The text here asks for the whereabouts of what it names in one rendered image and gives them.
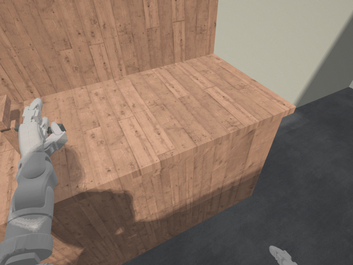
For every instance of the counter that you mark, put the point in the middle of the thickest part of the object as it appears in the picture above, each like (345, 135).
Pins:
(162, 133)

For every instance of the left robot forearm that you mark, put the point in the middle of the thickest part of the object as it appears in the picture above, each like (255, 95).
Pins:
(28, 237)

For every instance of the robot right hand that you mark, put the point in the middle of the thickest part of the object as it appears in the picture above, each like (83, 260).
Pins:
(282, 257)

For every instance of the robot left hand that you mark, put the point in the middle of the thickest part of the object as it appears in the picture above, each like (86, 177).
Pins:
(32, 133)

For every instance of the tap lever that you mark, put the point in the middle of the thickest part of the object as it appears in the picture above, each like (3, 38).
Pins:
(49, 128)

